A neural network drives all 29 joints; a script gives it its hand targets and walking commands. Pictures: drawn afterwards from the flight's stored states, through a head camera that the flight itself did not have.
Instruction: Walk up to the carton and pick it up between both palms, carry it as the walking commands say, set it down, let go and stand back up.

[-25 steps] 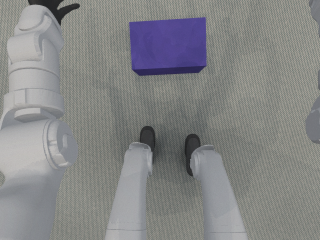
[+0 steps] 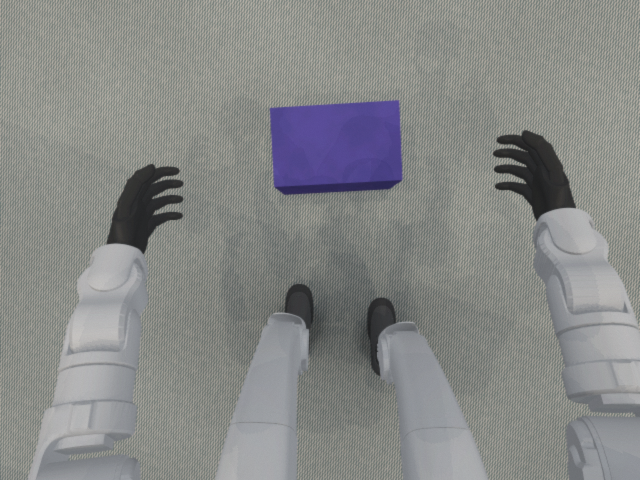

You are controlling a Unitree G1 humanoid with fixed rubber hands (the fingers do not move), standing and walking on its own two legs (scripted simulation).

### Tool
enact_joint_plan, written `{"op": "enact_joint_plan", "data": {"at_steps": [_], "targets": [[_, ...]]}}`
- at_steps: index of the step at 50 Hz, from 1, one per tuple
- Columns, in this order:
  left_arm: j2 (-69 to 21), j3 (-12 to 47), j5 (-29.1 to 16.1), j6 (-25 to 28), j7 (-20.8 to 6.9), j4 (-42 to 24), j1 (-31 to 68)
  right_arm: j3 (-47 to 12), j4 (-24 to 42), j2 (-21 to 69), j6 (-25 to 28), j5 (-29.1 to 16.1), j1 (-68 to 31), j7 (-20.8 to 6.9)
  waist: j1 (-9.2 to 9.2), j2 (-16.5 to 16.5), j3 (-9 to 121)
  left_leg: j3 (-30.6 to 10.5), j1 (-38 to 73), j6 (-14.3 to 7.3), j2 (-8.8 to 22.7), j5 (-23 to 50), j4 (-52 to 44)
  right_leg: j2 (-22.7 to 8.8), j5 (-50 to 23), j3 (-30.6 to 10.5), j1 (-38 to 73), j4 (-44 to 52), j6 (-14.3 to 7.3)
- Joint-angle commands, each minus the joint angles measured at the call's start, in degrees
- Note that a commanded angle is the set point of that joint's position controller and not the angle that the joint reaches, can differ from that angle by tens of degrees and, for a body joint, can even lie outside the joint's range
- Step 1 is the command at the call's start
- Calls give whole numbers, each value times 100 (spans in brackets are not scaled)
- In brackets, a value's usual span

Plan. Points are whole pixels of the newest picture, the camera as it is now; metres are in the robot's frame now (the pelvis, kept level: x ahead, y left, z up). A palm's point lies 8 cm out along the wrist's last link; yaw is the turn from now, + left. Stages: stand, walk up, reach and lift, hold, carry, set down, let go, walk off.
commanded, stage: let go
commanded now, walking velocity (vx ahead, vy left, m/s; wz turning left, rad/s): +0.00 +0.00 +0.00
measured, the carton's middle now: (335, 152) +0.54 +0.02 -0.63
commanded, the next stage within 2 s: stand in 0.98 s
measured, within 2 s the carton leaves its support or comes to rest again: neither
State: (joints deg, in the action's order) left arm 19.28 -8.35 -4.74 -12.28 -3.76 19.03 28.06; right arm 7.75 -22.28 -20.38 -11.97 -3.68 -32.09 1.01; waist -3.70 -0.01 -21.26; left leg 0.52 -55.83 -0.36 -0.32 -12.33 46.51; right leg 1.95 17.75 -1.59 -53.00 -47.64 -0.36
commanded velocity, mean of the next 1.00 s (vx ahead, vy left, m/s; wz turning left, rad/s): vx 0.00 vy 0.00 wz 0.00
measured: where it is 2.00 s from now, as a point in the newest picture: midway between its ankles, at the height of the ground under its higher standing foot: (340, 343)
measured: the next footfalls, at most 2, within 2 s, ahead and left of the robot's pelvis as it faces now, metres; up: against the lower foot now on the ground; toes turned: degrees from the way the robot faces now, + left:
none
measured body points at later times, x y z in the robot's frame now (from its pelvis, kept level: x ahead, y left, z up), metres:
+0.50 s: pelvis +0.03 -0.01 +0.05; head +0.08 +0.00 +0.49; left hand +0.21 +0.23 -0.04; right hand +0.22 -0.25 -0.03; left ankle +0.07 +0.11 -0.69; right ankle +0.03 -0.11 -0.69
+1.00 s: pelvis +0.08 +0.00 +0.05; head +0.10 +0.00 +0.50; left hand +0.24 +0.24 -0.03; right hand +0.24 -0.24 -0.03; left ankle +0.07 +0.11 -0.69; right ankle +0.04 -0.11 -0.69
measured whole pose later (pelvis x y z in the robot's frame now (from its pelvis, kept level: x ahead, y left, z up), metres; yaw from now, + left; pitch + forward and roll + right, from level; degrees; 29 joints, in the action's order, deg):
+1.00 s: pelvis +0.08 +0.00 +0.05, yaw +1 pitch -4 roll +1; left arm 12.3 -2.4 2.0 -10.1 -1.9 21.9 -14.6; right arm 2.4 -23.9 -12.1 -5.6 1.8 14.7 -3.3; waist 1.1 -0.7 -5.7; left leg -0.7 -7.0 -0.2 -1.2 -15.0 25.7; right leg 0.9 18.4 -1.0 -3.6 -25.7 -0.9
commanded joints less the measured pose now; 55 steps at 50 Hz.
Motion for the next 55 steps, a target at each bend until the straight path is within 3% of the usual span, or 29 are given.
{"op": "enact_joint_plan", "data": {"at_steps": [1, 2, 3, 4, 7, 9, 11, 15, 20, 27, 33, 36, 39, 40, 43, 45, 48, 49, 51, 52, 55], "targets": [[284, -202, 236, 514, 5, -349, -1011, 263, 610, -464, 547, 173, 607, -105, 95, -25, 7178, -439, 5321, 143, -71, 3678, 91, 315, -1913, -24, 1100, 653, 40], [171, -142, 288, 636, 1, -102, -1040, 334, 245, -442, 629, 282, 717, -129, 166, 38, 6330, -388, 4776, 175, -50, 3294, -57, 274, -1790, -58, 1017, 714, 28], [112, -180, 350, 707, -3, 312, -1264, 344, -28, -235, 704, 326, 871, -171, 116, -28, 5676, -339, 4376, 135, -44, 2748, -250, 222, -1519, -61, 1022, 826, 20], [43, -123, 320, 764, -1, 572, -1227, 390, -298, -138, 748, 396, 895, -170, 223, -45, 5179, -193, 3906, 142, -20, 2074, -416, 132, -1262, -32, 1155, 918, 11], [-211, 64, 338, 827, -19, 1078, -2116, 172, -918, 160, 784, 394, 1715, -297, 233, -279, 3886, 20, 3696, 70, -33, 497, -1009, 68, -92, 119, 1438, 1398, -30], [-234, 81, 437, 837, -48, 1143, -2167, 134, -1040, 205, 805, 350, 1782, -378, 211, -293, 3050, 53, 3719, 45, -22, -206, -1313, 79, 593, 189, 1476, 1744, -88], [-169, 39, 557, 842, -86, 894, -2217, 103, -852, 185, 821, 400, 2021, -414, 229, -250, 2777, 87, 4019, 65, -57, -455, -1531, 30, 737, 185, 1841, 2013, -69], [-66, 58, 604, 902, -112, 59, -2691, -71, 43, 180, 914, 493, 2669, -468, 269, -142, 2980, 117, 4924, 167, -166, -261, -1884, -63, 489, 158, 2854, 2398, -18], [70, 108, 579, 782, -96, -275, -3059, -206, 598, 237, 884, 582, 3143, -512, 269, 152, 2481, 134, 5385, 277, -235, -362, -2122, -208, 687, 68, 3366, 2751, -53], [-137, 405, 536, 530, -189, -278, -3536, -297, 714, 359, 613, 649, 3960, -533, 452, -284, 1482, 163, 6055, 233, -384, -303, -2185, -250, 869, 8, 3289, 3157, -134], [-77, 381, 622, 409, -133, -250, -3802, -325, 720, 354, 425, 723, 4172, -599, 481, -57, 1507, 82, 5862, 169, -226, 413, -2402, -48, -379, 205, 4108, 2898, 29], [-64, 334, 657, 410, -87, -233, -3942, -329, 795, 356, 457, 730, 4226, -588, 475, -139, 1772, 15, 5951, 143, -257, 1243, -2291, 12, -1219, 233, 4388, 2745, 95], [-114, 336, 651, 404, 28, -270, -4168, -295, 642, 317, 550, 647, 4455, -530, 489, 2, 2178, -83, 6096, 186, -251, 2303, -2153, 80, -1970, 204, 4537, 2586, 126], [-175, 350, 642, 385, 49, -213, -4289, -285, 627, 276, 590, 679, 4494, -502, 469, -82, 2270, -87, 6100, 192, -257, 2468, -2094, 72, -2156, 193, 4573, 2577, 131], [-231, 354, 681, 354, 166, -288, -4330, -307, 519, 266, 713, 590, 4666, -458, 466, 96, 2570, -197, 6170, 237, -197, 3194, -1971, 94, -2500, 124, 4516, 2436, 122], [-194, 384, 657, 349, 211, -316, -4299, -291, 471, 246, 754, 566, 4738, -420, 485, 86, 2576, -238, 6036, 226, -180, 3267, -1914, 111, -2569, 102, 4443, 2353, 128], [-203, 427, 683, 276, 254, -251, -4265, -331, 381, 223, 794, 500, 4727, -371, 484, 119, 2539, -229, 5750, 208, -185, 3045, -1892, 113, -2520, 80, 4477, 2291, 104], [534, 206, 474, 666, 364, 793, -3838, -29, -633, -401, 955, 424, 4375, -265, 381, -513, 2964, -109, 5447, 110, 298, 1988, -1671, -268, -1859, 214, 4425, 2219, 260], [517, 206, 603, 956, 405, 795, -3819, -89, -631, -382, 1103, 465, 4178, -236, 360, -430, 2825, -250, 5028, 25, 250, 1052, -1838, -383, -1530, -126, 4393, 2328, 170], [547, 213, 594, 1063, 401, 842, -3750, -90, -686, -346, 1161, 457, 4192, -209, 438, -343, 2803, -273, 5004, 5, 292, 731, -1926, -459, -1259, -247, 4308, 2351, 102], [427, 266, 576, 1258, 357, 1094, -3723, -133, -1041, -317, 1314, 511, 4299, -194, 458, -129, 2328, -326, 4638, -25, 311, 505, -2059, -492, -1128, -380, 4226, 2444, 14]]}}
